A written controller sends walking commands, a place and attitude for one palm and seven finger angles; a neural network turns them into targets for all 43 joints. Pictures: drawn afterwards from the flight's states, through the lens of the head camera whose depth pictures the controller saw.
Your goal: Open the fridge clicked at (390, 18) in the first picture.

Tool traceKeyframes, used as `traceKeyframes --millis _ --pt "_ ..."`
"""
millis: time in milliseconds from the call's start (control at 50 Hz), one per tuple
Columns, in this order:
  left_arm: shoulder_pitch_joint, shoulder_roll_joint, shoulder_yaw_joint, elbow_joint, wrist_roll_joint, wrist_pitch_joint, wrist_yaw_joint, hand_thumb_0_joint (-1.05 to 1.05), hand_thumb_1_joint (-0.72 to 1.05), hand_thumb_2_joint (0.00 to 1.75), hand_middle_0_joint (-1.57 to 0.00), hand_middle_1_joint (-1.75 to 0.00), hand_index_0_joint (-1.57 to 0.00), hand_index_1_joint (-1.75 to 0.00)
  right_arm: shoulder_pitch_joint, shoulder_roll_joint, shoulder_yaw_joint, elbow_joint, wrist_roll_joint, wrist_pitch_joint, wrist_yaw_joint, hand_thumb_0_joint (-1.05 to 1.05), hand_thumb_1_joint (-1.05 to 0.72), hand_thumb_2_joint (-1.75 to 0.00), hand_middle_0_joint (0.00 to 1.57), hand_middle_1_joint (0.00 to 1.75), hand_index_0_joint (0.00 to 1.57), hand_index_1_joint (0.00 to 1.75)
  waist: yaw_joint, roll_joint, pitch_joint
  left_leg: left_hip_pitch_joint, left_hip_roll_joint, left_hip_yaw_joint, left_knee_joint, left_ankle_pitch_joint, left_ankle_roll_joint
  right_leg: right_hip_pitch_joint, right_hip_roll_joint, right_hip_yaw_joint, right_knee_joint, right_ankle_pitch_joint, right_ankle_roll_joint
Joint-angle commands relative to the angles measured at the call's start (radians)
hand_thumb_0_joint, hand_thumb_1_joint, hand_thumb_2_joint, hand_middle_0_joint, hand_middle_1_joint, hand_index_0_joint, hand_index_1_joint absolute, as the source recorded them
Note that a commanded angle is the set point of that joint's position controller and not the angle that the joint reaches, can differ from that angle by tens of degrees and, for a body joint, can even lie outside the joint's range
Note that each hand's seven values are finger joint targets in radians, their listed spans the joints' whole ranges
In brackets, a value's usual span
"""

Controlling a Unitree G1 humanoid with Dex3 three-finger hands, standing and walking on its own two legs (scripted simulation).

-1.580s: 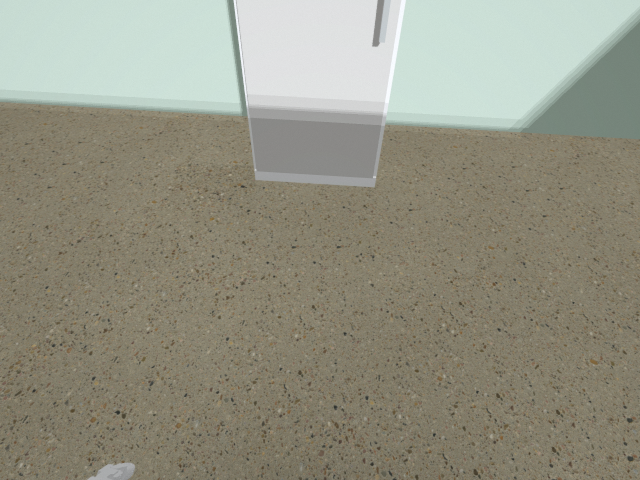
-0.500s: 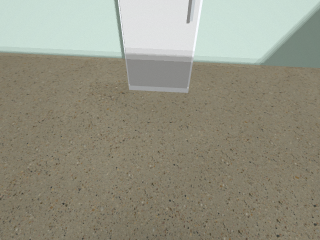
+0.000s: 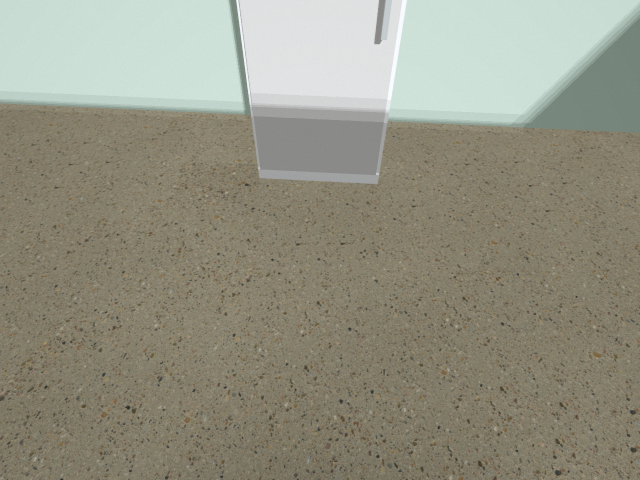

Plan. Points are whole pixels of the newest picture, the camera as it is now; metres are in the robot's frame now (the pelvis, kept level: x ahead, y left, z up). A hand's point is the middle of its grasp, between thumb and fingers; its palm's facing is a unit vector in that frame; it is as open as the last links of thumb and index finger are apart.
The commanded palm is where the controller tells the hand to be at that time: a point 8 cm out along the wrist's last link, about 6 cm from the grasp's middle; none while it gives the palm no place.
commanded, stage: walk to a spot facing it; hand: right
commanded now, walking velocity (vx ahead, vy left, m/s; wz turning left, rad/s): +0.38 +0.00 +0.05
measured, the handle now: out of the picture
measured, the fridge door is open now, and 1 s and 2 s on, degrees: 0 0 0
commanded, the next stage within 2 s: take the last steps up to it in 1.58 s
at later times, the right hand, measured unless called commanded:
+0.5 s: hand out of the picture +0.17 -0.20 -0.18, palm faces -0.07 +0.99 -0.15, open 7.3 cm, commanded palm none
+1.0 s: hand (432, 373) +0.35 -0.19 -0.21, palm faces +0.02 +0.99 -0.14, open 7.3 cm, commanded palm none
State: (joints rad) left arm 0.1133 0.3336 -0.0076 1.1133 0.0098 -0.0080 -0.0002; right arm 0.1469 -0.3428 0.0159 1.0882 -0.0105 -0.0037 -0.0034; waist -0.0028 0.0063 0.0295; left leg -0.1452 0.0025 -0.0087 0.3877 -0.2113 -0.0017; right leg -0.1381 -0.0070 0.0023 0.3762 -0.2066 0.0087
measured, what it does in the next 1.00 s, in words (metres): walks ahead: left foot, then right foot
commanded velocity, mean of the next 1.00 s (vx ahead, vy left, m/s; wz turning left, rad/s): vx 0.38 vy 0.00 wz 0.03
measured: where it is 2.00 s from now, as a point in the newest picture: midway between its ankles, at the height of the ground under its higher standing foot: (319, 322)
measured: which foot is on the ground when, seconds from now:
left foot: down 0.00-0.26, up 0.28-0.62, down 0.64-1.00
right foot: down 0.00-0.62, up 0.64-0.96, down 0.98-1.00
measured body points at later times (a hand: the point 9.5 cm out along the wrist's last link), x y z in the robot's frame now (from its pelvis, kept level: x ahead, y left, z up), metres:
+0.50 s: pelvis +0.13 -0.02 -0.01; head +0.16 -0.03 +0.44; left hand -0.02 +0.17 -0.14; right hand +0.17 -0.25 -0.17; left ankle +0.19 +0.12 -0.70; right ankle +0.00 -0.12 -0.75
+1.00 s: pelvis +0.35 -0.01 -0.02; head +0.34 -0.04 +0.43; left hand +0.43 +0.24 -0.14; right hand +0.35 -0.24 -0.19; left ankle +0.30 +0.12 -0.74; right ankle +0.42 -0.10 -0.75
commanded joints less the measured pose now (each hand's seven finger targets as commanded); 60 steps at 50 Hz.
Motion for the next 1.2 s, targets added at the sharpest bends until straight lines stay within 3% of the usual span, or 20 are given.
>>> traceKeyframes --millis 0,120,180,200,240,260,300,500,560,580,620,660,740,920,940,980,1000,1040,1100,1180 --pt "0.046 0.073 0.012 -0.030 0.010 0.001 0.003 0.00 0.90 0.90 -0.20 -0.30 -0.20 -0.30 0.064 -0.077 -0.020 -0.026 -0.006 0.005 -0.008 0.00 -0.90 -0.90 0.20 0.30 0.20 0.30 -0.006 0.024 -0.041 -0.028 0.104 -0.118 -0.080 -0.210 0.021 -0.030 -0.085 0.065 -0.021 -0.135 -0.019" --pt "0.088 0.033 0.025 -0.073 0.013 -0.009 0.000 0.00 0.90 0.90 -0.20 -0.30 -0.20 -0.30 0.188 -0.111 -0.062 -0.040 -0.009 -0.001 0.005 0.00 -0.90 -0.90 0.20 0.30 0.20 0.30 -0.026 0.163 0.084 -0.028 0.223 -0.327 -0.183 -0.464 0.138 -0.265 -0.023 -0.042 0.242 -0.235 -0.019" --pt "0.167 0.005 0.032 -0.065 0.007 -0.033 -0.001 0.00 0.90 0.90 -0.20 -0.30 -0.20 -0.30 0.167 -0.084 -0.071 -0.056 -0.007 -0.016 0.002 0.00 -0.90 -0.90 0.20 0.30 0.20 0.30 0.022 0.083 0.068 -0.110 0.207 -0.238 -0.081 -0.273 0.147 -0.112 -0.052 -0.061 0.130 -0.182 -0.024" --pt "0.231 0.009 0.037 -0.045 0.006 -0.038 0.001 0.00 0.90 0.90 -0.20 -0.30 -0.20 -0.30 0.144 -0.053 -0.069 -0.064 -0.006 -0.015 0.006 0.00 -0.90 -0.90 0.20 0.30 0.20 0.30 0.049 0.016 0.069 -0.203 0.134 -0.152 0.017 -0.241 0.115 0.007 -0.068 -0.022 0.061 -0.178 -0.037" --pt "0.444 0.100 0.071 0.019 0.020 -0.049 0.014 0.00 0.90 0.90 -0.20 -0.30 -0.20 -0.30 0.051 0.045 -0.053 -0.118 -0.010 -0.019 0.009 0.00 -0.90 -0.90 0.20 0.30 0.20 0.30 0.124 -0.333 0.132 -0.528 -0.039 0.093 0.497 -0.316 0.024 0.184 -0.358 0.416 -0.194 -0.206 -0.172" --pt "0.491 0.068 0.061 0.032 0.016 -0.053 0.026 0.00 0.90 0.90 -0.20 -0.30 -0.20 -0.30 -0.017 0.030 -0.057 -0.153 -0.016 -0.030 0.005 0.00 -0.90 -0.90 0.20 0.30 0.20 0.30 0.129 -0.227 0.184 -0.632 0.021 0.007 0.634 -0.323 0.031 0.201 -0.411 0.472 -0.201 -0.043 -0.229" --pt "0.454 0.009 0.052 0.020 0.011 -0.068 0.033 0.00 0.90 0.90 -0.20 -0.30 -0.20 -0.30 -0.010 0.047 -0.061 -0.136 -0.013 -0.043 0.019 0.00 -0.90 -0.90 0.20 0.30 0.20 0.30 0.088 -0.059 0.146 -0.651 0.088 -0.009 0.707 -0.247 0.027 0.232 -0.390 0.349 -0.146 0.217 -0.244" --pt "0.460 -0.050 0.054 0.073 0.014 -0.084 0.041 0.00 0.90 0.90 -0.20 -0.30 -0.20 -0.30 -0.064 0.142 -0.063 -0.148 -0.007 -0.028 0.040 0.00 -0.90 -0.90 0.20 0.30 0.20 0.30 0.036 -0.138 0.114 -0.321 0.039 0.168 0.297 -0.005 0.041 0.114 -0.242 -0.020 -0.148 0.463 -0.146" --pt "0.417 -0.029 0.061 0.074 0.006 -0.079 0.040 0.00 0.90 0.90 -0.20 -0.30 -0.20 -0.30 0.147 0.099 -0.083 -0.085 -0.014 -0.035 0.029 0.00 -0.90 -0.90 0.20 0.30 0.20 0.30 -0.074 -0.119 0.023 -0.035 -0.009 0.189 0.212 0.031 0.077 0.076 -0.225 -0.089 0.120 0.687 -0.110" --pt "0.411 -0.037 0.060 0.065 0.002 -0.078 0.034 0.00 0.90 0.90 -0.20 -0.30 -0.20 -0.30 0.298 0.047 -0.098 -0.042 -0.021 -0.049 0.023 0.00 -0.90 -0.90 0.20 0.30 0.20 0.30 -0.139 -0.066 -0.057 0.192 0.019 0.143 0.171 0.049 0.099 -0.047 -0.191 -0.104 0.340 0.591 -0.077" --pt "0.416 -0.137 0.051 0.004 -0.014 -0.079 0.022 0.00 0.90 0.90 -0.20 -0.30 -0.20 -0.30 0.457 -0.128 -0.137 0.001 -0.008 -0.058 -0.001 0.00 -0.90 -0.90 0.20 0.30 0.20 0.30 -0.142 0.205 -0.210 0.396 0.498 -0.553 -0.080 -0.075 0.276 -0.448 -0.015 -0.074 0.991 -0.348 -0.037" --pt "0.271 -0.126 0.065 -0.035 -0.002 -0.066 0.011 0.00 0.90 0.90 -0.20 -0.30 -0.20 -0.30 0.261 -0.051 -0.116 -0.049 -0.003 -0.050 -0.006 0.00 -0.90 -0.90 0.20 0.30 0.20 0.30 -0.095 0.093 -0.014 0.078 0.434 -0.446 -0.174 -0.352 0.241 -0.516 -0.123 0.005 1.055 -0.210 -0.050" --pt "0.361 -0.174 0.063 -0.016 0.019 -0.015 0.000 0.00 0.90 0.90 -0.20 -0.30 -0.20 -0.30 0.095 0.058 -0.082 -0.082 -0.022 -0.060 -0.015 0.00 -0.90 -0.90 0.20 0.30 0.20 0.30 0.050 0.087 0.051 -0.271 0.320 -0.088 -0.209 -0.229 0.153 -0.333 -0.176 -0.033 0.797 -0.145 -0.007" --pt "0.256 -0.131 0.076 -0.099 0.013 -0.043 -0.026 0.00 0.90 0.90 -0.20 -0.30 -0.20 -0.30 0.134 0.012 -0.096 -0.067 -0.020 -0.051 0.004 0.00 -0.90 -0.90 0.20 0.30 0.20 0.30 0.064 0.042 0.084 -0.288 0.234 0.016 -0.105 -0.312 0.121 -0.058 -0.092 -0.181 0.247 -0.040 0.012" --pt "0.321 -0.097 0.081 -0.079 0.014 -0.050 -0.019 0.00 0.90 0.90 -0.20 -0.30 -0.20 -0.30 0.137 0.029 -0.094 -0.073 -0.016 -0.048 0.007 0.00 -0.90 -0.90 0.20 0.30 0.20 0.30 0.091 -0.031 0.059 -0.307 0.189 0.052 0.018 -0.269 0.103 0.047 -0.087 -0.172 0.183 -0.084 0.011" --pt "0.511 0.078 0.118 -0.045 0.034 -0.062 0.001 0.00 0.90 0.90 -0.20 -0.30 -0.20 -0.30 0.118 0.131 -0.076 -0.135 -0.006 -0.048 0.020 0.00 -0.90 -0.90 0.20 0.30 0.20 0.30 0.147 -0.420 0.031 -0.549 -0.008 0.181 0.630 -0.369 0.014 0.182 -0.446 0.429 -0.195 -0.385 -0.143" --pt "0.490 0.060 0.109 -0.037 0.029 -0.058 0.014 0.00 0.90 0.90 -0.20 -0.30 -0.20 -0.30 0.072 0.086 -0.080 -0.145 -0.018 -0.047 0.012 0.00 -0.90 -0.90 0.20 0.30 0.20 0.30 0.139 -0.365 0.035 -0.607 0.043 0.057 0.815 -0.332 0.030 0.151 -0.478 0.503 -0.222 -0.401 -0.175" --pt "0.353 -0.020 0.082 -0.078 0.021 -0.070 0.019 0.00 0.90 0.90 -0.20 -0.30 -0.20 -0.30 0.060 0.092 -0.089 -0.123 -0.021 -0.053 0.026 0.00 -0.90 -0.90 0.20 0.30 0.20 0.30 0.081 -0.125 0.076 -0.634 0.115 0.015 0.892 -0.146 0.024 0.076 -0.418 0.329 -0.208 -0.273 -0.159" --pt "0.290 -0.072 0.068 -0.074 0.013 -0.093 0.025 0.00 0.90 0.90 -0.20 -0.30 -0.20 -0.30 0.131 0.124 -0.086 -0.079 -0.022 -0.034 0.031 0.00 -0.90 -0.90 0.20 0.30 0.20 0.30 0.016 -0.110 0.039 -0.519 0.135 0.027 0.812 -0.036 -0.003 0.036 -0.316 0.053 -0.183 0.074 -0.111" --pt "0.326 -0.063 0.076 -0.041 0.010 -0.094 0.026 0.00 0.90 0.90 -0.20 -0.30 -0.20 -0.30 0.079 0.146 -0.082 -0.100 -0.022 -0.015 0.034 0.00 -0.90 -0.90 0.20 0.30 0.20 0.30 0.016 -0.081 0.045 -0.545 0.147 0.068 0.643 -0.007 -0.026 0.111 -0.304 -0.055 -0.205 0.181 -0.142"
